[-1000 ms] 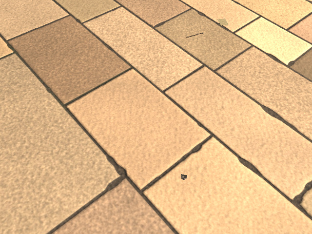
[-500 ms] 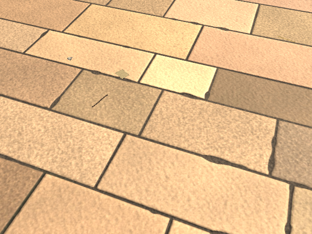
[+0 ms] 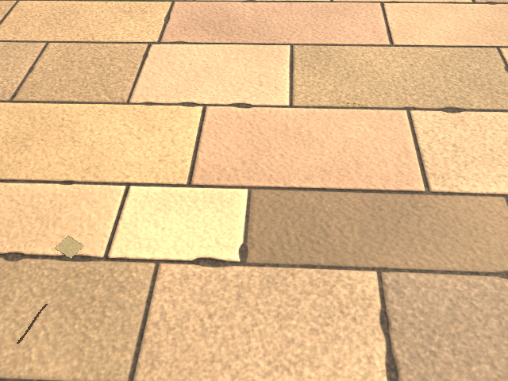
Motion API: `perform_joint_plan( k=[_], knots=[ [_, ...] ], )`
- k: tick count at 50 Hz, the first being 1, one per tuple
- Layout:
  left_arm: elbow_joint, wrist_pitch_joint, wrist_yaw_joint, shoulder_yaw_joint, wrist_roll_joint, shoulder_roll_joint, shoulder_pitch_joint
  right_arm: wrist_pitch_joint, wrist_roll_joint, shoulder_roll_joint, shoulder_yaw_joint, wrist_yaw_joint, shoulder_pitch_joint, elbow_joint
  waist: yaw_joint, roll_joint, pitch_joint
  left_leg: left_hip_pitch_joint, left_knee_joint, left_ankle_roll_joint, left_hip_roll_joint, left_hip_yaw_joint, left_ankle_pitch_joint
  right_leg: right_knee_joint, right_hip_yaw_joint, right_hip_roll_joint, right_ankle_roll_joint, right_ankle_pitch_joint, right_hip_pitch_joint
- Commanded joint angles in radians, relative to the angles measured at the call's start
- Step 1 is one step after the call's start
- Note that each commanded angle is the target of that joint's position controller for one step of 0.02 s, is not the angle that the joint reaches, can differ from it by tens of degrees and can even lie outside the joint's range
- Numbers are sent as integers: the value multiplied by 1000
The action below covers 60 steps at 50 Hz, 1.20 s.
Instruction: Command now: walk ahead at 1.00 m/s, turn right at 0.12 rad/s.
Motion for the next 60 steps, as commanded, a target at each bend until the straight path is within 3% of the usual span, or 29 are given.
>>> perform_joint_plan(
  k=[1, 5, 9, 12, 14, 15, 16, 17, 18, 19, 20, 23, 25, 27, 29, 32, 35, 36, 37, 38, 39, 40, 42, 44, 47, 51, 54, 56, 60],
  knots=[
    [-72, -43, 18, 23, 0, 113, -94, 23, -15, -64, -14, -1, 21, -37, -53, -40, 84, -115, -141, -40, 56, 16, 170, -336, 246, -258, -131, 38, -111],
    [-37, -61, 39, 15, 3, 119, -8, -1, -2, -41, -1, 29, -146, -61, 44, -18, 99, -20, -473, -20, -22, 95, 573, -388, 40, -224, -35, 186, -88],
    [18, -45, 46, 11, 3, 136, 71, -16, 22, -48, -9, 76, -241, -105, 69, -45, 122, -84, -669, 37, -112, 133, 579, -370, -44, -266, 51, 440, 195],
    [10, -15, 70, 23, 38, 204, 34, -10, 25, -102, -36, 96, -175, -122, -13, -152, -7, 22, -646, 83, -230, 242, 421, -161, -89, -308, 115, 1177, 397],
    [-15, 11, 88, 35, 65, 245, -64, 27, 34, -195, -80, 78, 175, -52, -208, -220, -161, 330, -545, 137, -253, 225, 254, 246, -87, -338, 129, 1531, 356],
    [-47, 11, 88, 38, 53, 256, -161, 45, 26, -236, -100, 59, 426, 8, -344, -156, -226, 652, -601, 173, -201, 114, 257, 619, -100, -291, 132, 1376, 123],
    [-74, -16, 61, -19, 62, 33, -24, 48, 14, -260, -95, 55, 439, 40, -186, 298, -263, 1033, -500, 321, -51, -199, 39, 1101, -2, -96, 180, -156, -421],
    [-130, -68, 32, -42, -22, 66, -22, 38, -19, -215, -88, 49, 381, -7, -160, 284, -413, 1127, -821, 450, 113, -769, -454, 1227, 176, -24, 153, -290, -627],
    [-156, -97, 21, -24, -43, 153, -166, 32, -30, -158, -84, 38, 370, -19, -203, 104, -283, 1019, -963, 358, 89, -786, -492, 1115, 217, -85, 82, -161, -652],
    [-193, -111, 20, -27, -43, 147, -229, 22, -36, -140, -74, 43, 312, -24, -139, -54, -170, 847, -992, 323, 69, -728, -403, 1005, 213, -118, 60, -98, -625],
    [-186, -114, 24, -31, -19, 124, -242, 12, -32, -132, -73, 51, 245, -41, -81, -143, -86, 672, -1001, 326, 31, -667, -283, 917, 212, -138, 61, -82, -571],
    [-165, -80, 39, -18, 13, 131, -174, 12, -13, -121, -69, 39, 130, -76, 19, -98, 2, 408, -1030, 331, -86, -463, -49, 741, 206, -197, 123, -59, -463],
    [-201, -66, 49, -22, 27, 129, -249, 13, 2, -110, -63, 21, 127, -72, 10, -83, 68, 258, -1034, 309, -125, -342, 172, 551, 143, -207, 169, 0, -423],
    [-247, -71, 44, -43, 50, 67, -372, 28, 6, -125, -67, -5, 132, -46, -37, -41, 98, 107, -969, 231, -211, -173, 456, 285, 49, -162, 191, 247, -282],
    [-263, -78, 31, -44, 44, 37, -423, 45, 6, -125, -71, -12, 268, 10, -122, 4, 10, 108, -938, 162, -213, -173, 384, 137, 15, -91, 187, 557, -120],
    [-285, -76, 33, -15, 24, 84, -459, 64, 6, -105, -69, -21, 323, 52, -142, 64, -23, 319, -824, 125, -182, -239, 342, -6, 65, -71, 167, 570, -137],
    [-226, -87, 35, 23, 25, 144, -230, 75, -10, -118, -77, -33, 215, 18, 24, 87, -166, 458, -490, 36, -183, -216, 575, -69, 67, -102, 122, 645, 61],
    [-182, -88, 34, 27, 34, 183, -30, 75, -30, -62, -57, -31, 166, -32, 99, 3, -325, 332, -168, -13, -219, -166, 275, 59, 216, -292, 70, 975, 333],
    [-161, -79, 21, 13, 61, 191, -20, 74, -12, 28, -27, -14, 467, 10, -41, -358, -517, 86, 237, -70, -357, -176, -516, 123, 638, -614, -184, 1259, 630],
    [-160, -62, 9, 20, 27, 167, -17, 86, -1, -75, -29, 0, 534, 58, -6, -285, -620, 9, 334, -71, -267, -220, -444, 79, 781, -620, -219, 881, 652],
    [-183, -43, 15, 12, 16, 123, -108, 102, 11, -130, -44, 0, 382, 37, 19, -177, -488, -24, 311, -81, -216, -165, -372, 13, 657, -546, -185, 618, 511],
    [-190, -25, 21, -9, 12, 80, -202, 113, -4, -147, -49, -13, 231, -4, 7, -46, -328, -19, 213, -85, -179, -90, -289, -45, 533, -459, -124, 487, 298],
    [-167, -12, 22, -23, 26, 77, -269, 134, -18, -112, -48, -21, 161, -36, -56, -63, -158, 73, 61, -85, -136, -53, -229, -124, 421, -372, -85, 472, 0],
    [-133, -13, 14, -21, 30, 72, -280, 134, -27, -42, -32, -27, 205, -21, -89, -107, -144, 188, -155, -87, -124, -9, -221, -142, 283, -302, -67, 643, -105],
    [-90, -7, 17, -8, 24, 100, -260, 125, -38, -15, -19, -34, 184, -10, -79, -123, -229, 299, -370, -94, -115, 8, -111, -130, 231, -318, -96, 785, -81],
    [-68, 24, 22, -6, 13, 116, -272, 150, -33, -60, -33, -30, 104, -14, -59, -132, -177, 385, -532, -64, -110, 12, -2, -200, 255, -320, -76, 165, -163],
    [-47, 39, 25, -24, 10, 79, -253, 147, -55, -53, -32, -27, 57, -25, -63, -124, -72, 464, -731, -12, -108, 16, 67, -218, 263, -267, 7, -227, -263],
    [-28, 35, 26, -22, 13, 83, -166, 138, -57, -138, -50, -33, 34, -31, -4, 1, -48, 435, -745, 41, -45, -50, -4, -176, 189, -185, 82, -248, -274],
    [-24, 47, 44, -20, 19, 77, -217, 107, -53, -45, -32, -24, 22, -12, -16, 34, -39, 284, -789, 2, -84, -31, -64, -72, 128, -161, 93, -73, -118]
  ],
)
